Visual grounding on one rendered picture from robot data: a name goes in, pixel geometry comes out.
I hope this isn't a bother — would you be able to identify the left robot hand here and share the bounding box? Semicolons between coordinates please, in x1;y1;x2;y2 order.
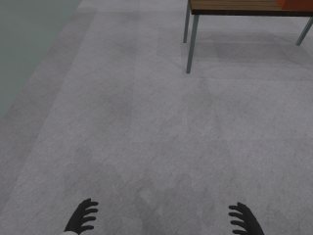
64;198;99;235

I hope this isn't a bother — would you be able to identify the right robot hand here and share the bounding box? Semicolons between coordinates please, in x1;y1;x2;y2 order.
228;202;265;235

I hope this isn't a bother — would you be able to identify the table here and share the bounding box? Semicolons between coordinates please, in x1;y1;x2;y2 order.
183;0;313;74

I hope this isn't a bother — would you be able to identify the carton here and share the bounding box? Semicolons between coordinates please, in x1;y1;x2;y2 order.
276;0;313;12

